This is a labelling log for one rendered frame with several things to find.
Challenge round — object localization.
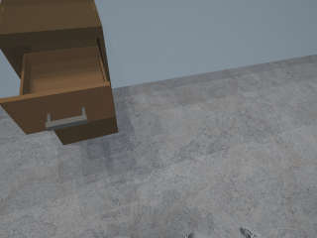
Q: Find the robot right hand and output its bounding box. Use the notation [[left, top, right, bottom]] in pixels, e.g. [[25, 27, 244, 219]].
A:
[[240, 226, 264, 238]]

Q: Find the cabinet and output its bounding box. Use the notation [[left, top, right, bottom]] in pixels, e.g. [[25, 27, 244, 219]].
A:
[[0, 0, 118, 145]]

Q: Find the drawer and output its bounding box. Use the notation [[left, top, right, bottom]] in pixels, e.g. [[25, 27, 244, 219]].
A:
[[0, 46, 115, 135]]

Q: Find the handle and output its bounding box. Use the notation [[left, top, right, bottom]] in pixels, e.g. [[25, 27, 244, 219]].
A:
[[46, 107, 88, 131]]

